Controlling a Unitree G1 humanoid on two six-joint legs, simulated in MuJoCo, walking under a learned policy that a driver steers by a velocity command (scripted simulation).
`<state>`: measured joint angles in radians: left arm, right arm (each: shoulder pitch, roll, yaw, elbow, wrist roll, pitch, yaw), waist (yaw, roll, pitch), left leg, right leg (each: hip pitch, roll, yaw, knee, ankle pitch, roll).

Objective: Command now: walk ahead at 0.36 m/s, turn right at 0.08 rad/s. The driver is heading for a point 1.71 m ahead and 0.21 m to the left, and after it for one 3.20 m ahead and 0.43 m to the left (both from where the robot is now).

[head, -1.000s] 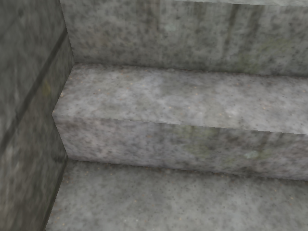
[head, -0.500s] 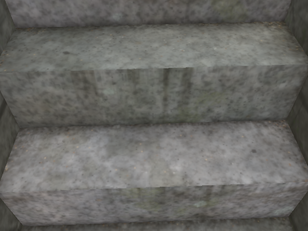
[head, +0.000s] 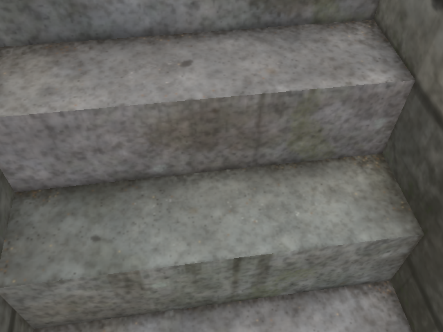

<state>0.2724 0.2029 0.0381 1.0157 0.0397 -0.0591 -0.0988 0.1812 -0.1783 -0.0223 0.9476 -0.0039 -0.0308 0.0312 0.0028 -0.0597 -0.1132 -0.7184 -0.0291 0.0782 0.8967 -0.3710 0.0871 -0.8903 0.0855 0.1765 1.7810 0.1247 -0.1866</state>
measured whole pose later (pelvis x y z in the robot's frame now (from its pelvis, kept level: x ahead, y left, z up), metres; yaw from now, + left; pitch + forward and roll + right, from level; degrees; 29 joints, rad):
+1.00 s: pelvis +0.19 -0.03 +0.13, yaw +0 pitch +8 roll +4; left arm 0.14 0.30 0.04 0.91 0.05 -0.02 -0.07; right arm 0.32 -0.21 0.03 0.91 0.06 -0.02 0.07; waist -0.14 -0.05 -0.13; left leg -0.90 -0.08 -0.02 1.44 -0.70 0.00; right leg -0.74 0.05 0.20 1.65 -0.28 -0.04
